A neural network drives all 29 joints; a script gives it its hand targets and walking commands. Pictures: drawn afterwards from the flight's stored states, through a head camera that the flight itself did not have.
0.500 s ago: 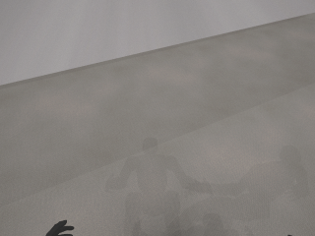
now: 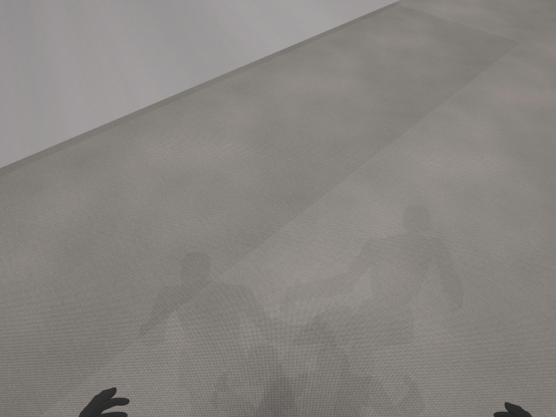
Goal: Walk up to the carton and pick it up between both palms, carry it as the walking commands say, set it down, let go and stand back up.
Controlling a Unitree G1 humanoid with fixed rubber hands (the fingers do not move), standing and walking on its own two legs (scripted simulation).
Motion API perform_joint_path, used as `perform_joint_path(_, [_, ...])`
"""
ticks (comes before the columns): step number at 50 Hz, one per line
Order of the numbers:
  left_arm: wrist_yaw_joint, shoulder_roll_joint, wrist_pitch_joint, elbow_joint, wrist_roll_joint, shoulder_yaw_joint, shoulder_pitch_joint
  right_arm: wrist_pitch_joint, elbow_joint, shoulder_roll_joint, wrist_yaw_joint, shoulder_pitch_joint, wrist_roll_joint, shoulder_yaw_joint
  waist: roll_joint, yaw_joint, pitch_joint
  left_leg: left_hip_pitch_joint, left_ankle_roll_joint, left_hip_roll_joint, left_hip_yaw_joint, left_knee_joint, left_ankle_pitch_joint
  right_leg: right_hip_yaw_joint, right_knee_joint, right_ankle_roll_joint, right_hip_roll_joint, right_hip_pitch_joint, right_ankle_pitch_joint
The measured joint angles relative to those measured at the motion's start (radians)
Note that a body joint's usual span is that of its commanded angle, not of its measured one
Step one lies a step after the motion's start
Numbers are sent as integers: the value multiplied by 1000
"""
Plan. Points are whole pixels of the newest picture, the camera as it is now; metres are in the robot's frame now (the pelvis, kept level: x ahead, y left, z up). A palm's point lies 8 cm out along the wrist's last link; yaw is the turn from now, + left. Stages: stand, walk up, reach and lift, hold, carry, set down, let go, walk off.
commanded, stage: walk up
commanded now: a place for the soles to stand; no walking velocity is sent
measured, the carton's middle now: out of the picture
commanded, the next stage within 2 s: none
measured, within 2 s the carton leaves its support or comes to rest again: neither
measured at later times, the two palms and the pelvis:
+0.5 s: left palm (190, 277) +0.39 +0.18 -0.12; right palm out of the picture +0.17 -0.42 -0.07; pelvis +0.18 -0.06 +0.00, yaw -18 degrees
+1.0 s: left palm (284, 189) +0.63 -0.01 -0.13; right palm out of the picture +0.26 -0.52 -0.08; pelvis +0.37 -0.19 -0.01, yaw -35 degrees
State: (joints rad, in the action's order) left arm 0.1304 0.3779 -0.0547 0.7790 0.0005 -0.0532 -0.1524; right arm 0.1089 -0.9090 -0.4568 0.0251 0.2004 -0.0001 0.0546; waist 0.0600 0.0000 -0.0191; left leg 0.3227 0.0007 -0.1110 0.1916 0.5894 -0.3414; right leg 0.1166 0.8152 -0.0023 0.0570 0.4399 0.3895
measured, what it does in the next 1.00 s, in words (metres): walks ahead, turning right: right foot, then left foot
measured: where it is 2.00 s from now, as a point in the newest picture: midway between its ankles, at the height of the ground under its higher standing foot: (407, 294)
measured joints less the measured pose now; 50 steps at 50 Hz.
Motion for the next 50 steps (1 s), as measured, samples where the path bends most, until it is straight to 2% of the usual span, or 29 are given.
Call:
perform_joint_path(3, [16, 4, 1, 0, 0, 0, 26, 0, 0, -14, 0, 27, 0, 0, 20, 0, 0, -95, 10, -17, 62, -42, -27, -10, 2, 0, -49, 18, -8])
perform_joint_path(7, [33, 5, 6, -1, 0, -1, 76, 0, 0, -42, -2, 70, 0, 1, 24, 1, -3, -194, 50, -49, 128, -35, -87, -40, -42, 0, -106, 37, -20])
perform_joint_path(9, [35, 5, 10, -1, 0, -2, 91, 0, 0, -51, -5, 93, 0, 1, 19, 1, -20, -221, 65, -73, 151, -2, -132, -60, -93, 0, -115, 36, -39])
perform_joint_path(10, [35, 4, 13, 0, 0, -2, 97, 0, -3, -54, -7, 103, 0, 1, 8, 1, -30, -222, 66, -94, 152, 32, -157, -71, -91, -1, -106, 33, -88])
perform_joint_path(11, [34, 4, 18, 0, 0, -3, 99, -3, -12, -54, -8, 104, 0, 1, -11, 2, -33, -202, 59, -128, 137, 104, -164, -83, -77, -2, -87, 24, -85])
perform_joint_path(12, [28, 5, 24, 0, 0, -4, 95, -8, -15, -48, -10, 100, 0, 1, -22, 4, -36, -156, 48, -130, 80, 213, -171, -87, -74, -2, -73, 14, -66])
perform_joint_path(14, [13, 4, 26, 1, 0, -7, 67, -8, -14, -31, -14, 68, 0, 1, -29, 4, -32, -54, 37, -77, -31, 393, -212, -73, -102, -2, -56, -16, -45])
perform_joint_path(15, [7, 4, 26, 1, 0, -7, 48, -8, -13, -22, -17, 45, 0, 1, -32, 3, -26, -9, 36, -53, -62, 435, -212, -62, -126, -2, -47, -34, -49])
perform_joint_path(17, [-4, 4, 26, 0, 0, -7, 20, -2, -13, -5, -20, 3, 0, 1, -35, 1, -10, 68, 35, -21, -88, 406, -202, -45, -170, -2, -36, -66, -59])
perform_joint_path(20, [-6, 3, 26, 0, 0, -7, -1, 14, -13, 2, -20, -33, 0, 1, -37, 0, 15, 142, 35, 7, -92, 195, -148, -31, -194, -2, -26, -91, -49])
perform_joint_path(21, [-6, 3, 23, 1, 0, -7, -7, 19, -13, 1, -19, -35, 0, 1, -38, 0, 19, 144, 30, 12, -91, 101, -73, -25, -190, -2, -21, -95, -37])
perform_joint_path(22, [-6, 4, 20, 3, 0, -7, -13, 24, -13, 2, -17, -33, 0, 1, -34, 0, 19, 130, 15, 14, -85, 57, 68, -17, -173, -2, -18, -96, -22])
perform_joint_path(23, [-6, 4, 15, 8, 0, -7, -13, 26, -14, 7, -14, -27, 0, 1, -21, 0, 14, 119, 4, 14, -70, 56, 107, -16, -130, -2, -20, -82, -9])
perform_joint_path(25, [-5, 4, 10, 9, 0, -7, -15, 26, -14, 13, -10, -12, 0, 1, 2, -1, -4, 80, -2, 6, -29, 44, 56, -19, 1, -2, -22, -29, -1])
perform_joint_path(27, [5, 6, 10, 8, 0, -7, -7, 26, -14, 9, -9, 3, 0, 1, 20, 0, -13, 20, -2, -7, 14, 13, 14, -30, 58, -2, -38, 2, 0])
perform_joint_path(33, [28, 10, 11, 8, 0, -7, 74, 26, -14, -37, -10, 58, 0, 5, 45, 0, 3, -157, 29, -40, 128, -31, -62, -55, 39, -2, -111, 59, -2])
perform_joint_path(37, [32, 10, 16, 7, 0, -7, 122, 25, -14, -49, -14, 122, 0, 12, 45, 0, -6, -252, 62, -69, 177, -17, -135, -81, -72, -2, -121, 59, -34])
perform_joint_path(38, [32, 10, 22, 8, 0, -7, 128, 20, -15, -50, -16, 138, 0, 12, 39, -1, -14, -256, 64, -85, 177, 13, -159, -90, -85, -2, -115, 52, -99])
perform_joint_path(39, [31, 10, 31, 8, 0, -7, 130, 12, -20, -49, -18, 142, 0, 12, 19, 0, -12, -241, 58, -120, 162, 86, -172, -104, -71, -3, -96, 40, -109])
perform_joint_path(40, [24, 10, 39, 8, 0, -8, 125, 4, -20, -42, -20, 137, 0, 11, 7, 2, -9, -196, 47, -128, 104, 209, -173, -109, -60, -3, -81, 28, -87])
perform_joint_path(42, [5, 10, 42, 9, 0, -10, 90, 2, -18, -19, -23, 100, 0, 11, -1, 2, 2, -90, 36, -83, -8, 431, -188, -96, -81, -1, -61, -11, -50])
perform_joint_path(44, [-9, 10, 42, 11, 0, -10, 45, 4, -17, 2, -29, 48, 0, 11, -11, 0, 19, -1, 32, -47, -56, 501, -172, -80, -133, 1, -44, -59, -52])
perform_joint_path(46, [-19, 10, 42, 14, 0, -9, 11, 15, -17, 17, -33, 12, 0, 12, -19, -1, 29, 75, 32, -31, -72, 413, -172, -75, -169, 1, -34, -91, -50])
perform_joint_path(48, [-20, 9, 42, 15, 0, -9, -13, 24, -17, 20, -33, -13, 0, 12, -23, -2, 39, 123, 32, -19, -73, 245, -162, -72, -177, 1, -29, -108, -31])
perform_joint_path(49, [-20, 9, 41, 16, 0, -9, -23, 29, -17, 20, -33, -19, 0, 12, -24, -2, 43, 129, 30, -12, -72, 145, -101, -69, -172, 1, -27, -114, -16])
perform_joint_path(50, [-20, 11, 38, 18, 0, -9, -37, 35, -17, 22, -32, -20, 0, 12, -16, 0, 41, 116, 19, -8, -65, 100, 41, -57, -153, 1, -28, -115, 3])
